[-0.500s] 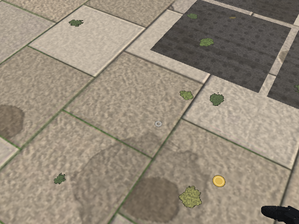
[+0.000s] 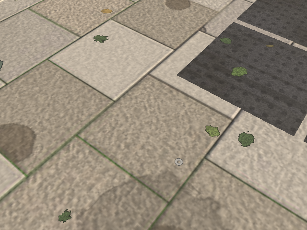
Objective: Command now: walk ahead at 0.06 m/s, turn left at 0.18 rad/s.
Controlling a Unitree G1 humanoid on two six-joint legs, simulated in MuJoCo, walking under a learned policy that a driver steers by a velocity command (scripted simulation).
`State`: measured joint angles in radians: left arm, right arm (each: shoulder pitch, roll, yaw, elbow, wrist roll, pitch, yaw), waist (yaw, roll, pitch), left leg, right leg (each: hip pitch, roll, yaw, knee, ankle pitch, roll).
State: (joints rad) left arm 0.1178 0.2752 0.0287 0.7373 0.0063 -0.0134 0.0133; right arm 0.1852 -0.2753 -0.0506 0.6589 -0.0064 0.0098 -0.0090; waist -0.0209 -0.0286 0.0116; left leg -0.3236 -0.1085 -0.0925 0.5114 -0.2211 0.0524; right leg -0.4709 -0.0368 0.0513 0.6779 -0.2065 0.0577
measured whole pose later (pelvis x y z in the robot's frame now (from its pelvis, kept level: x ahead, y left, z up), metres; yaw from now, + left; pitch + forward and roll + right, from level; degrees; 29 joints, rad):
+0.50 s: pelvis +0.04 -0.04 +0.00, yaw +1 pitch -1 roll +0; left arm 0.14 0.22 0.02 0.76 0.01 -0.02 0.00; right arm 0.23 -0.22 -0.05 0.77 -0.01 0.03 -0.03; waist 0.00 -0.01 0.03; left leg -0.21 -0.04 -0.11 0.54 -0.31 -0.01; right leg -0.27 0.02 0.00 0.55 -0.27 -0.02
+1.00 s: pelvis +0.05 -0.04 +0.00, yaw +1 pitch -1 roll +0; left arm 0.24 0.25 0.04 0.93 -0.01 -0.03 0.02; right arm 0.28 -0.22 -0.06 0.94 0.02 -0.03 -0.04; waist 0.01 -0.02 0.00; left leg -0.27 -0.01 -0.02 0.72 -0.45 0.03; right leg -0.22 0.02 -0.01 0.50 -0.28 -0.05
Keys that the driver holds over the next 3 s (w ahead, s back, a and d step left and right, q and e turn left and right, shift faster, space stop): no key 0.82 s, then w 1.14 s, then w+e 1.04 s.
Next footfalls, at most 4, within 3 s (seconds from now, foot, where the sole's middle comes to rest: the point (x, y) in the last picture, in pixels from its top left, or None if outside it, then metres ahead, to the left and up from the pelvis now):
0.02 right None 0.10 -0.14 -0.77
1.12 left None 0.10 0.10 -0.77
1.56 right None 0.46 -0.14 -0.77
2.10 left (134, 167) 0.77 0.10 -0.77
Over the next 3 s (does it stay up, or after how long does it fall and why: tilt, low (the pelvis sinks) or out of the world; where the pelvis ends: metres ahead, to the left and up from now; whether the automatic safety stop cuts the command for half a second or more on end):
stays up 1.06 -0.15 0.01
